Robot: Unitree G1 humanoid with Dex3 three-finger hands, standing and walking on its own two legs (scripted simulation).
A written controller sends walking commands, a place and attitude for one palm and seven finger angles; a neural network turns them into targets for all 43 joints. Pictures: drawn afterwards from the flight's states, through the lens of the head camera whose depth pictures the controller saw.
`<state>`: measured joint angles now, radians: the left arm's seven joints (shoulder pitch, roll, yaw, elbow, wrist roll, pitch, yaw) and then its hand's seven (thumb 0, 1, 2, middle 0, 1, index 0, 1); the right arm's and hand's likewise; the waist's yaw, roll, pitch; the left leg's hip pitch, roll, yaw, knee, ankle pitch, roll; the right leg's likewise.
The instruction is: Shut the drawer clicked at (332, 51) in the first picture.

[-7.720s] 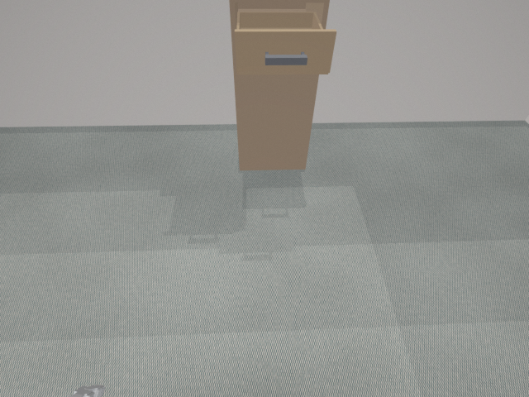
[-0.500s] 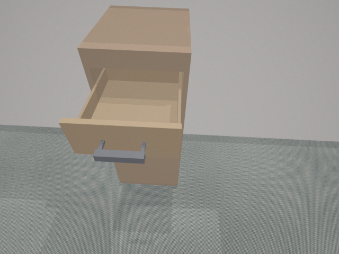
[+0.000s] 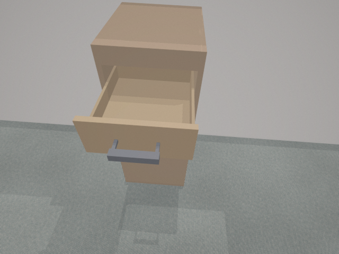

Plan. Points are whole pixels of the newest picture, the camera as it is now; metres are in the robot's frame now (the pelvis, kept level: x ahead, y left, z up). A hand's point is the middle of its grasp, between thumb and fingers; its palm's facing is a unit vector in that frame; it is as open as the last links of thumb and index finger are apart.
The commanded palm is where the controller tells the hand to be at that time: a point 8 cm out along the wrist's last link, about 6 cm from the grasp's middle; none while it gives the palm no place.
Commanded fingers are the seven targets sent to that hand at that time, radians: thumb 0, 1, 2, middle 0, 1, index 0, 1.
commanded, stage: look again from close up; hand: left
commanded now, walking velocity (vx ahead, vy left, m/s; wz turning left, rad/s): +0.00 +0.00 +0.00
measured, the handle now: (135, 150) +0.38 +0.12 +0.02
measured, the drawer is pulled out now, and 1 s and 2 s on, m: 0.27 0.27 0.27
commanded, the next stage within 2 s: shuffle to correct the standing spot in 0.12 s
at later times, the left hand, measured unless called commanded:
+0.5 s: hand out of the picture -0.03 +0.17 -0.18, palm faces -0.03 -0.99 -0.15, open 7.4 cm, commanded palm none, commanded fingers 0.00 0.90 0.90 -0.20 -0.30 -0.20 -0.30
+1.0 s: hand out of the picture +0.05 +0.10 -0.18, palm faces -0.04 -0.99 -0.16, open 7.3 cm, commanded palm none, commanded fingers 0.00 0.90 0.90 -0.20 -0.30 -0.20 -0.30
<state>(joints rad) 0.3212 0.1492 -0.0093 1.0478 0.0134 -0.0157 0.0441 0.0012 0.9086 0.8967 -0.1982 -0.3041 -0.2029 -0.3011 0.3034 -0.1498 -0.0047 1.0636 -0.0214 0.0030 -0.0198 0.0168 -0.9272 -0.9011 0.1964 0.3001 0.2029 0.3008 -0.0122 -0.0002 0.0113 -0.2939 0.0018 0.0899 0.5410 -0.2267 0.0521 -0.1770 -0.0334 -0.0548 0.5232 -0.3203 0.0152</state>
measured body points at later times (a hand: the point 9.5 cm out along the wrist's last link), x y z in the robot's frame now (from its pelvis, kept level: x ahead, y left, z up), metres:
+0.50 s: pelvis +0.01 +0.01 +0.00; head +0.01 +0.02 +0.45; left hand -0.02 +0.23 -0.16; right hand +0.01 -0.22 -0.15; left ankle +0.04 +0.08 -0.73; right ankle -0.02 -0.13 -0.73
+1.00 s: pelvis +0.05 -0.06 -0.01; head +0.06 -0.06 +0.44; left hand +0.06 +0.16 -0.17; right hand +0.04 -0.28 -0.16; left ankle +0.05 +0.08 -0.73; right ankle +0.04 -0.16 -0.74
